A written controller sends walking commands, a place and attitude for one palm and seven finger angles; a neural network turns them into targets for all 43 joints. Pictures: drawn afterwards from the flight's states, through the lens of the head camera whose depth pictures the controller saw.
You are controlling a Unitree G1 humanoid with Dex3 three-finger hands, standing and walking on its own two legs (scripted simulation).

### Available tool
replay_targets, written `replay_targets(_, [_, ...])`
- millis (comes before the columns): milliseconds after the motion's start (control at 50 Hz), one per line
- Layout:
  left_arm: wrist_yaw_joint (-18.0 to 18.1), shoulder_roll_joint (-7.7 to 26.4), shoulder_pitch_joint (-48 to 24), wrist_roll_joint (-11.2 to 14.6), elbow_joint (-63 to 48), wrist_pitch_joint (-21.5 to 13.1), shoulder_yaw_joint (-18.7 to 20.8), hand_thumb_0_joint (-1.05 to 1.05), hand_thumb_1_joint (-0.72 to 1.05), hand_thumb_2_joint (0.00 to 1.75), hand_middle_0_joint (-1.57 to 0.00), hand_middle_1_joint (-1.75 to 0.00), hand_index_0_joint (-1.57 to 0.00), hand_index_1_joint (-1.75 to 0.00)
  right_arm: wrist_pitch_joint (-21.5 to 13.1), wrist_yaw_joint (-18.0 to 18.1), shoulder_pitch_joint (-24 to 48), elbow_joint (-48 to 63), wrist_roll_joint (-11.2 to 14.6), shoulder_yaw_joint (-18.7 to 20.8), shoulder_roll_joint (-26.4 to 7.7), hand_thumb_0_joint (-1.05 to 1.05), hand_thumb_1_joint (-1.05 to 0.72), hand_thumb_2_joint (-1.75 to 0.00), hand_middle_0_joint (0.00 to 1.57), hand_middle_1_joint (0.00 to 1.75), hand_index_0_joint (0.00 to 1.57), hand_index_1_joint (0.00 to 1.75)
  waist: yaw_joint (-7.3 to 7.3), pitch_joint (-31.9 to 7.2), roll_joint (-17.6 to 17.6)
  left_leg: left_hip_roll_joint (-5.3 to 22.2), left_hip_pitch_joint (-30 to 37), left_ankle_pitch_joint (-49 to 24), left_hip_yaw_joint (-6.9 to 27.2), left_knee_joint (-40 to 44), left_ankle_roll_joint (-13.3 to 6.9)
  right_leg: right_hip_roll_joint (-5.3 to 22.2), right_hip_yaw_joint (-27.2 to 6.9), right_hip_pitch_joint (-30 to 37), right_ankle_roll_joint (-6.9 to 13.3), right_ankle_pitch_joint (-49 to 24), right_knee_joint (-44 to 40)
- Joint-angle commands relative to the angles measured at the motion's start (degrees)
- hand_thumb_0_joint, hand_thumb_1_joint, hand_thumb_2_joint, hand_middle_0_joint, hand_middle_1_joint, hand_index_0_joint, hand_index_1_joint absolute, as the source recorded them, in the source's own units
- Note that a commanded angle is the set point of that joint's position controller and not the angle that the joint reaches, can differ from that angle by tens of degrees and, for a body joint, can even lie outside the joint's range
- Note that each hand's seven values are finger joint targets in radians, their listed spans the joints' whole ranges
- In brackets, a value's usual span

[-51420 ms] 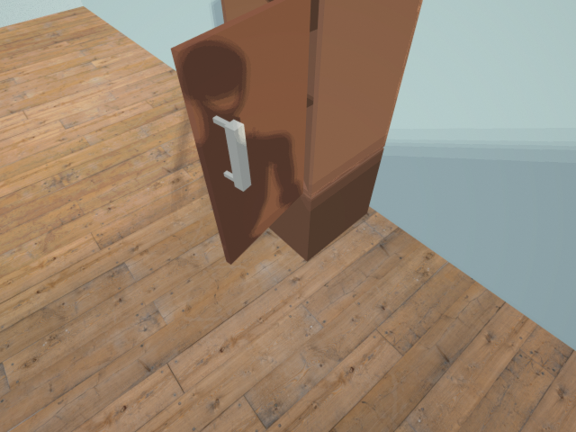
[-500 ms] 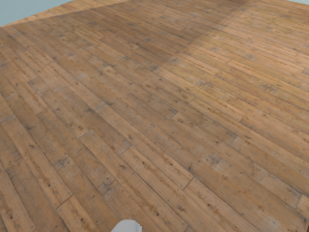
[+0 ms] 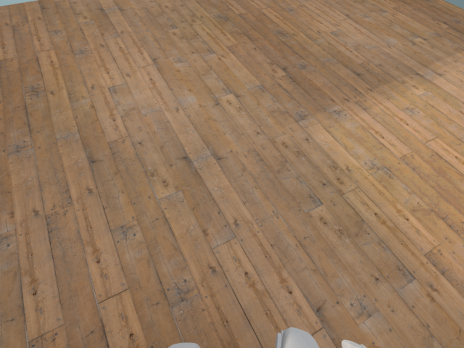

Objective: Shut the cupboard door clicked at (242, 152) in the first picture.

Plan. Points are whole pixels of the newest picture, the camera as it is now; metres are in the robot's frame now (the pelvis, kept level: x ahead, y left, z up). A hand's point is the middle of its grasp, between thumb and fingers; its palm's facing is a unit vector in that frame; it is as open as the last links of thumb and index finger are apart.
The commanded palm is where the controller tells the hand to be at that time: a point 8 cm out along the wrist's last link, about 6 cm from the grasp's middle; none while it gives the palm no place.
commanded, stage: walk to a spot facing it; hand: left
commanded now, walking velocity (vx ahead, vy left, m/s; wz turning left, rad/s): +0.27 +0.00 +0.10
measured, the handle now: out of the picture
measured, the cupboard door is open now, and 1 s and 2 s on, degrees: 37 37 37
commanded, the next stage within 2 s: turn to face it in 0.02 s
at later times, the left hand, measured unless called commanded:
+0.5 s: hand (178, 276) +0.27 +0.14 -0.16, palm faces -0.08 -0.97 -0.22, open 7.2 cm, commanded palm none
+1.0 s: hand (188, 216) +0.41 +0.14 -0.15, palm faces -0.41 -0.88 -0.25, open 7.4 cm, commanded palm none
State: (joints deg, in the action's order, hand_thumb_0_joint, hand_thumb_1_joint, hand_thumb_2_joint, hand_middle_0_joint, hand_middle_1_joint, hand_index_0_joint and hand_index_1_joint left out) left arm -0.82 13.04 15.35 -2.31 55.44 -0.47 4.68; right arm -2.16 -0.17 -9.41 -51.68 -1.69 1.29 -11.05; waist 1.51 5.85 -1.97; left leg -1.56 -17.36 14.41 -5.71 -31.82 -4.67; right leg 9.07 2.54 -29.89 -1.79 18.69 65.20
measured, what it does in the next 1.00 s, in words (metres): walks ahead, turning right: right foot, then left foot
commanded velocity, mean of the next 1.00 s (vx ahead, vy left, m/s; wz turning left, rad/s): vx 0.02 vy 0.00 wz -0.53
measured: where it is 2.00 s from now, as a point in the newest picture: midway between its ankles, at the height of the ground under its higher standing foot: (242, 325)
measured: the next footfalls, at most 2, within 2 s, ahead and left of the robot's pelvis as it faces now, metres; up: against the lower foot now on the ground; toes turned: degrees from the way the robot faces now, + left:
right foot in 0.28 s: +0.26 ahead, -0.14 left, +0.00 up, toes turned -6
left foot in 0.66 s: +0.29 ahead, +0.10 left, +0.00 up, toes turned -12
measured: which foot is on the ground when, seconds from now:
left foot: down 0.00-0.28, up 0.30-0.64, down 0.66-1.00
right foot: up 0.00-0.26, down 0.28-0.68, up 0.70-1.00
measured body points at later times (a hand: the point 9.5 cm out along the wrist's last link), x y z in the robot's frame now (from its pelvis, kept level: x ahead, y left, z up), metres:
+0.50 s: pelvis +0.17 -0.04 +0.01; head +0.22 -0.05 +0.45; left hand +0.27 +0.19 -0.14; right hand +0.18 -0.28 -0.15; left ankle +0.17 +0.10 -0.67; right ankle +0.22 -0.14 -0.73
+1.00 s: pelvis +0.22 -0.02 +0.00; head +0.27 -0.04 +0.45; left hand +0.43 +0.18 -0.13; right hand +0.18 -0.28 -0.14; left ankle +0.25 +0.11 -0.73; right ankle +0.17 -0.13 -0.71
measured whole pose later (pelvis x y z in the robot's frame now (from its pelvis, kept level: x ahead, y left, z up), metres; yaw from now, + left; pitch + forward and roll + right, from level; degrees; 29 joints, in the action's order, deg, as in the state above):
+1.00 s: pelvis +0.22 -0.02 +0.00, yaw -27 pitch +0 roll -1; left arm -2.3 15.1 8.5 -1.5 50.8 3.8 5.1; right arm 1.1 1.0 -11.6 -50.6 -1.9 1.8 -12.6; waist 0.3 5.7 1.0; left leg 8.8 -11.4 19.9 -12.3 -32.3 1.8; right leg 1.4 4.4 -20.2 -1.4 21.7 41.8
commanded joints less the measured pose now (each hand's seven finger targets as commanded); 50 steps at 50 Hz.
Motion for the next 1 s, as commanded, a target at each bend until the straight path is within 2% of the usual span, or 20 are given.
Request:
replay_targets(0, [-0.41,1.44,0.82,0.26,-3.83,-0.45,0.09,0.0,0.9,0.9,-0.2,-0.3,-0.2,-0.3,-1.31,1.15,-7.08,-0.55,0.5,2.37,-7.53,0.0,-0.9,-0.9,0.2,0.3,0.2,0.3,-1.72,-3.3,6.33,14.49,4.64,0.22,15.27,21.67,-6.69,-0.03,-1.13,-4.26,-0.78,-7.17,-7.14])
replay_targets(100, [-0.41,0.99,-6.16,0.69,-5.37,-0.68,-0.76,0.0,0.9,0.9,-0.2,-0.3,-0.2,-0.3,-1.49,1.34,-11.15,-3.82,0.51,2.16,-5.96,0.0,-0.9,-0.9,0.2,0.3,0.2,0.3,-2.61,-1.29,5.0,13.99,7.94,-11.5,12.35,20.45,-6.91,-2.05,-0.63,-0.5,-0.48,-11.98,-21.97])
replay_targets(180, [0.11,0.61,-5.8,0.9,-4.3,-0.64,-1.32,0.0,0.9,0.9,-0.2,-0.3,-0.2,-0.3,-0.89,2.03,-12.71,-6.16,0.2,2.1,-5.76,0.0,-0.9,-0.9,0.2,0.3,0.2,0.3,-2.37,-1.77,7.43,14.62,12.29,-28.43,6.54,12.76,-4.11,-5.65,1.01,6.79,2.1,-11.92,-29.54])
replay_targets(220, [0.39,1.98,1.06,0.93,-2.04,-1.12,-0.93,0.0,0.9,0.9,-0.2,-0.3,-0.2,-0.3,-0.52,2.17,-12.59,-6.99,0.55,1.87,-5.79,0.0,-0.9,-0.9,0.2,0.3,0.2,0.3,0.87,-4.65,4.94,13.2,10.45,-28.75,3.97,4.6,-1.14,-7.33,1.17,18.75,3.26,-16.51,-35.85])
replay_targets(240, [0.68,4.63,6.54,0.73,-0.52,-1.57,-0.18,0.0,0.9,0.9,-0.2,-0.3,-0.2,-0.3,-0.53,1.98,-12.35,-6.72,0.99,1.89,-5.26,0.0,-0.9,-0.9,0.2,0.3,0.2,0.3,2.96,-7.69,0.39,9.96,5.31,-22.8,1.97,-3.86,0.82,-5.15,-3.28,27.71,4.82,-26.71,-36.18])
replay_targets(260, [1.09,8.66,10.95,0.32,0.64,-2.17,0.73,0.0,0.9,0.9,-0.2,-0.3,-0.2,-0.3,-0.59,1.56,-14.1,-6.04,1.47,2.11,-3.95,0.0,-0.9,-0.9,0.2,0.3,0.2,0.3,3.71,-11.07,-8.56,2.67,-4.56,-3.42,-2.15,-18.65,3.31,5.78,-17.5,36.42,10.52,-42.05,-38.41])
replay_targets(280, [1.34,10.67,12.74,1.36,1.26,-2.31,1.08,0.0,0.9,0.9,-0.2,-0.3,-0.2,-0.3,-0.06,1.9,-15.09,-5.25,1.6,1.93,-3.13,0.0,-0.9,-0.9,0.2,0.3,0.2,0.3,2.87,-14.62,-14.3,-0.32,-9.66,22.62,-0.64,-32.82,5.16,14.85,-28.47,38.51,17.8,-50.02,-44.09])
replay_targets(300, [1.92,9.54,8.95,1.43,0.3,-1.89,1.16,0.0,0.9,0.9,-0.2,-0.3,-0.2,-0.3,0.42,2.17,-12.79,-5.21,1.36,1.89,-4.26,0.0,-0.9,-0.9,0.2,0.3,0.2,0.3,2.31,-14.64,-13.4,2.16,-11.98,21.67,5.26,-37.22,5.39,13.52,-29.76,35.44,19.03,-45.79,-45.43])
replay_targets(340, [2.57,6.65,1.28,1.44,-2.01,-0.88,0.86,0.0,0.9,0.9,-0.2,-0.3,-0.2,-0.3,1.32,2.06,-8.2,-4.5,1.33,1.85,-3.84,0.0,-0.9,-0.9,0.2,0.3,0.2,0.3,-0.15,-10.38,-2.06,5.28,-12.37,14.45,6.99,-37.07,6.25,9.02,-21.43,26.5,16.69,-36.1,-46.31])
replay_targets(380, [2.52,5.58,-2.48,1.12,-3.09,-0.63,0.9,0.0,0.9,0.9,-0.2,-0.3,-0.2,-0.3,2.65,1.7,-9.34,-4.57,0.82,1.58,-1.93,0.0,-0.9,-0.9,0.2,0.3,0.2,0.3,-2.51,-9.97,-1.15,5.8,-8.65,10.16,5.65,-32.8,6.93,5.44,-15.52,18.91,13.59,-28.93,-47.9])
replay_targets(540, [1.35,8.11,-3.45,0.6,-4.75,0.96,2.34,0.0,0.9,0.9,-0.2,-0.3,-0.2,-0.3,3.03,1.71,-5.38,0.56,0.91,2.19,-3.31,0.0,-0.9,-0.9,0.2,0.3,0.2,0.3,-1.7,-8.73,-6.61,3.1,-3.84,8.23,4.64,-12.19,7.66,1.56,-21.21,14.51,12.09,-12.61,-47.96])
replay_targets(600, [1.16,7.76,-5.6,1.11,-6.16,1.76,2.45,0.0,0.9,0.9,-0.2,-0.3,-0.2,-0.3,2.05,2.13,-8.22,0.57,1.18,2.39,-4.76,0.0,-0.9,-0.9,0.2,0.3,0.2,0.3,-3.95,-8.68,-5.59,2.61,8.53,0.67,4.91,3.34,7.37,-1.6,-21.31,7.02,8.17,-7.54,-43.8])
replay_targets(620, [0.99,5.96,-5.93,1.51,-7.09,1.98,1.97,0.0,0.9,0.9,-0.2,-0.3,-0.2,-0.3,1.48,2.5,-9.26,0.72,0.92,2.78,-7.54,0.0,-0.9,-0.9,0.2,0.3,0.2,0.3,-4.53,-8.82,0.48,7.44,13.73,2.39,9.43,10.42,5.87,-5.66,-18.53,1.51,5.74,-2.34,-39.29])
replay_targets(640, [0.39,2.88,-5.25,1.97,-8.48,2.03,1.41,0.0,0.9,0.9,-0.2,-0.3,-0.2,-0.3,1.24,2.62,-9.56,1.84,0.04,3.7,-12.86,0.0,-0.9,-0.9,0.2,0.3,0.2,0.3,-4.7,-7.86,16.07,20.52,15.64,1.4,23.27,16.44,1.12,-13.44,-9.94,-5.31,2.54,6.92,-27.54])
replay_targets(660, [0.02,3.95,-6.77,1.65,-9.9,1.68,1.33,0.0,0.9,0.9,-0.2,-0.3,-0.2,-0.3,1.66,2.88,-9.05,3.2,0.1,3.89,-14.2,0.0,-0.9,-0.9,0.2,0.3,0.2,0.3,-4.81,-6.45,16.23,28.26,10.33,-3.58,27.85,18.24,-4.1,-11.66,-4.23,-4.16,0.76,13.72,-16.56])
replay_targets(720, [-0.88,5.25,-4.6,1.09,-7.81,2.6,2.19,0.0,0.9,0.9,-0.2,-0.3,-0.2,-0.3,1.48,2.86,-1.98,4.94,-0.26,2.91,-11.7,0.0,-0.9,-0.9,0.2,0.3,0.2,0.3,-1.1,-6.27,12.7,23.19,8.78,-20.68,15.34,14.18,-4.45,-8.42,-3.94,-3.37,-0.77,9.45,-1.17])
replay_targets(760, [-1.3,4.17,-4.55,1.27,-7.72,3.01,1.73,0.0,0.9,0.9,-0.2,-0.3,-0.2,-0.3,1.62,2.9,-0.96,5.37,-0.12,2.6,-10.75,0.0,-0.9,-0.9,0.2,0.3,0.2,0.3,-0.88,-6.05,11.9,20.7,10.3,-26.45,7.96,12.05,-3.18,-7.43,-1.78,-2.76,-1.36,7.3,-2.67])
replay_targets(900, [-1.6,3.57,-8.94,1.14,-9.7,3.04,0.69,0.0,0.9,0.9,-0.2,-0.3,-0.2,-0.3,2.3,2.18,-5.71,3.32,-0.14,3.87,-12.94,0.0,-0.9,-0.9,0.2,0.3,0.2,0.3,-3.87,-6.95,14.85,21.33,13.52,-30.48,1.59,7.86,-1.98,-8.55,3.19,5.07,-0.28,5.25,-19.91])
replay_targets(960, [-1.48,4.79,-6.61,1.04,-9.39,2.55,0.81,0.0,0.9,0.9,-0.2,-0.3,-0.2,-0.3,2.7,1.77,-4.47,3.5,0.07,4.23,-13.57,0.0,-0.9,-0.9,0.2,0.3,0.2,0.3,-2.23,-7.12,13.65,21.0,10.35,-27.22,-0.48,2.83,0.59,-9.47,4.43,12.95,1.05,-1.27,-30.28])
replay_targets(980, [-1.35,5.79,-3.0,1.04,-8.51,2.22,1.14,0.0,0.9,0.9,-0.2,-0.3,-0.2,-0.3,2.75,1.62,-3.08,3.89,0.32,4.34,-13.88,0.0,-0.9,-0.9,0.2,0.3,0.2,0.3,0.18,-8.78,11.25,19.5,7.59,-23.87,-2.31,-2.59,2.64,-9.29,3.92,19.31,1.89,-7.98,-37.17])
